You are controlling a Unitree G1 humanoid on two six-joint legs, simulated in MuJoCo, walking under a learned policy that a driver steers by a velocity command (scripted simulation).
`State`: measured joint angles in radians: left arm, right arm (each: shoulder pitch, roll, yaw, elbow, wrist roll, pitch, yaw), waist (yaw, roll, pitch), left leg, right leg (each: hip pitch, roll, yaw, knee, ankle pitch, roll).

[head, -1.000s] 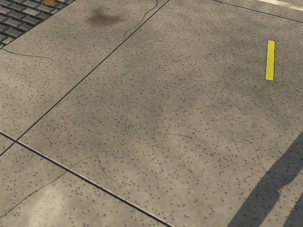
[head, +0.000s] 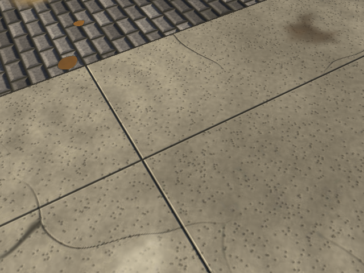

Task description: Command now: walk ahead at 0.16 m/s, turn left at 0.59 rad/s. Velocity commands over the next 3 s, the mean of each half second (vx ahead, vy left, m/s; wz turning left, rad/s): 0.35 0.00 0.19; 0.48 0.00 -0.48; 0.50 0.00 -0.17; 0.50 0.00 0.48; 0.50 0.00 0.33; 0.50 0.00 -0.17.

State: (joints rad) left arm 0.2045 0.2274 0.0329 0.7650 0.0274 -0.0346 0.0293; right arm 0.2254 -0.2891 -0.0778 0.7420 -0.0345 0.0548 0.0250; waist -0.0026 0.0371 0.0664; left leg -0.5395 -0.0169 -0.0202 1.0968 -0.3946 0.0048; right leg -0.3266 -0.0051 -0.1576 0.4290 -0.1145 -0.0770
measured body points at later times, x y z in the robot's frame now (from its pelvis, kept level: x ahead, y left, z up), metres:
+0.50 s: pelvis +0.13 +0.03 +0.01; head +0.14 +0.05 +0.45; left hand +0.20 +0.30 -0.13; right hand +0.15 -0.22 -0.12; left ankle +0.01 +0.11 -0.74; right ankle +0.26 -0.10 -0.67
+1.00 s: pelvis +0.40 -0.02 +0.01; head +0.43 -0.04 +0.46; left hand +0.49 +0.24 -0.11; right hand +0.51 -0.30 -0.10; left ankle +0.58 +0.13 -0.67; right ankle +0.35 -0.06 -0.74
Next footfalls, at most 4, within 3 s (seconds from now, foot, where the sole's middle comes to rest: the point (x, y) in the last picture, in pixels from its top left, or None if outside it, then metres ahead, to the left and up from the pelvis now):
0.20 left None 0.05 0.11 -0.77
0.68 right None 0.39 -0.06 -0.77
1.22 left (192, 199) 0.74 0.01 -0.77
1.70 right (253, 167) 0.89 -0.25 -0.77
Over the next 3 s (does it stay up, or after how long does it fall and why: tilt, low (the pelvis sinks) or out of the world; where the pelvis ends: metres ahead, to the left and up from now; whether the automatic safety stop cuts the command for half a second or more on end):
stays up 1.46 -0.11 0.01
